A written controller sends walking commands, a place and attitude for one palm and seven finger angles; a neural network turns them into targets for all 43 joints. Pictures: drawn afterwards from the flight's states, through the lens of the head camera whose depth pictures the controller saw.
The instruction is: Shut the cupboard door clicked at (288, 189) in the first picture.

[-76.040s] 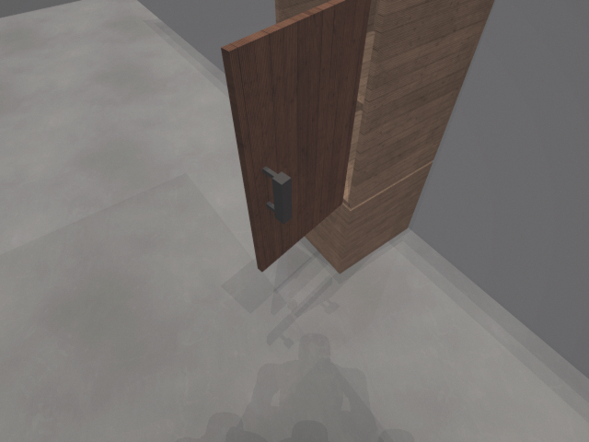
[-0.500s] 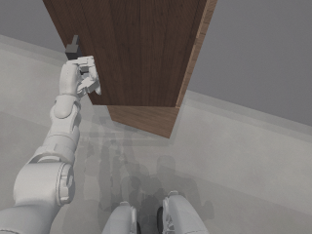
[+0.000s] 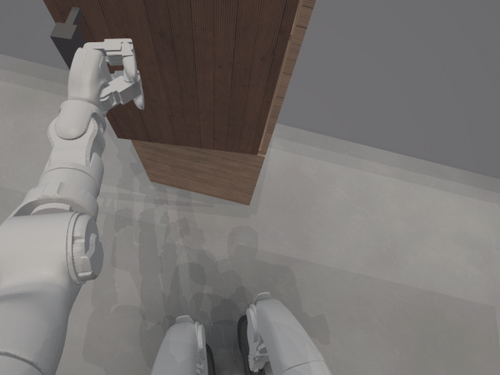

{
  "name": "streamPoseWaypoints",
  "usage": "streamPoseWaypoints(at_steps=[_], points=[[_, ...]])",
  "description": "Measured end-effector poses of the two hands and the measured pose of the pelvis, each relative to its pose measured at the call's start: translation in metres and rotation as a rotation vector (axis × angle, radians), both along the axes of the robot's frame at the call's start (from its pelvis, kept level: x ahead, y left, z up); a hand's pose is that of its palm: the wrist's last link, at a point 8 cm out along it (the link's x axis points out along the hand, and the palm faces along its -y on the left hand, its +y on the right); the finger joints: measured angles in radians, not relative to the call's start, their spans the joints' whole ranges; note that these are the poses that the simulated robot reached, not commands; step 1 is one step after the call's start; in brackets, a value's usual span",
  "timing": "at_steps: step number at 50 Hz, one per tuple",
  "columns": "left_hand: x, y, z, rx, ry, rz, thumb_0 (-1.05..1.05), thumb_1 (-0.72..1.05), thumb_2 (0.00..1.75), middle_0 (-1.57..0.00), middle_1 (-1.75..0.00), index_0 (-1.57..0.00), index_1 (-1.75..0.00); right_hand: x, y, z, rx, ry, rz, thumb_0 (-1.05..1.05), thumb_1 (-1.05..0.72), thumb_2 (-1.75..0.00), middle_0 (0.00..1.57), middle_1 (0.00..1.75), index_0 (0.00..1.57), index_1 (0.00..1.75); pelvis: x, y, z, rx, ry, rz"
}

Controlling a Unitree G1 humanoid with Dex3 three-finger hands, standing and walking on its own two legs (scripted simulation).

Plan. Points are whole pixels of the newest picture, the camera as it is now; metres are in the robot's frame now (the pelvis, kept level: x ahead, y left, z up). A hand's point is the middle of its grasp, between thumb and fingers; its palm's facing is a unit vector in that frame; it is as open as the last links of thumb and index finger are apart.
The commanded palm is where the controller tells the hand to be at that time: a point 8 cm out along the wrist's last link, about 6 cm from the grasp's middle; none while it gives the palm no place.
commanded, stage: push the door shut along its arc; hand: left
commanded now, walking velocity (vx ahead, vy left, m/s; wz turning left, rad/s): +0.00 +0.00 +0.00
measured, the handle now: (86, 54) +0.61 +0.17 +0.06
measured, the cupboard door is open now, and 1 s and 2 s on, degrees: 8 0 0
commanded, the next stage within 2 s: pull the fist back off the door in 0.66 s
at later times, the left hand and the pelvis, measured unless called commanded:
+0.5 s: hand (152, 55) +0.60 +0.07 +0.06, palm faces -0.32 -0.95 -0.04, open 3.1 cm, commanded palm +0.61 +0.10 +0.06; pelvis +0.01 +0.00 -0.01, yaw -1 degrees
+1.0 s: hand (160, 53) +0.61 +0.06 +0.06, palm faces +0.11 -0.99 +0.00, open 2.9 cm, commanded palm +0.59 +0.07 +0.06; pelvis -0.01 +0.00 -0.02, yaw -1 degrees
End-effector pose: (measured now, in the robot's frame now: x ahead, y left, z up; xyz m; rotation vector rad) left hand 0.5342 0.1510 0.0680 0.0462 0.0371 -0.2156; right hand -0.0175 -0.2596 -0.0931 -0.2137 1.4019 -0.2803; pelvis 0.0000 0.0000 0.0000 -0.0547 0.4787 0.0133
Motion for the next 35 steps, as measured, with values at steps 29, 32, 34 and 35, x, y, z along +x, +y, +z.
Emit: streamPoseWaypoints(at_steps=[29, 32, 34, 35], points=[[0.065, -0.023, 0.000, 0.000, 0.041, -0.125, 0.02, 0.90, 0.94, -1.29, -1.50, -1.29, -1.50, -0.042, 0.014, 0.006, -0.031, 0.140, -0.071, 0.00, -0.91, -0.90, 0.20, 0.30, 0.20, 0.30, 0.009, 0.001, -0.015, -0.029, 0.091, -0.003], [0.066, -0.022, 0.001, 0.002, 0.044, -0.132, 0.02, 0.88, 0.95, -1.29, -1.50, -1.29, -1.50, -0.044, 0.012, 0.006, -0.040, 0.142, -0.065, 0.00, -0.91, -0.90, 0.20, 0.30, 0.20, 0.30, 0.008, 0.000, -0.016, -0.032, 0.094, 0.001], [0.067, -0.022, 0.001, 0.004, 0.046, -0.136, 0.02, 0.88, 0.95, -1.29, -1.50, -1.30, -1.50, -0.044, 0.010, 0.006, -0.047, 0.142, -0.061, 0.00, -0.91, -0.90, 0.20, 0.30, 0.20, 0.30, 0.007, 0.000, -0.017, -0.034, 0.095, 0.003], [0.067, -0.022, 0.001, 0.005, 0.047, -0.136, 0.02, 0.88, 0.96, -1.29, -1.50, -1.30, -1.50, -0.044, 0.010, 0.006, -0.051, 0.142, -0.059, 0.00, -0.91, -0.90, 0.20, 0.30, 0.20, 0.30, 0.006, -0.001, -0.018, -0.036, 0.095, 0.005]])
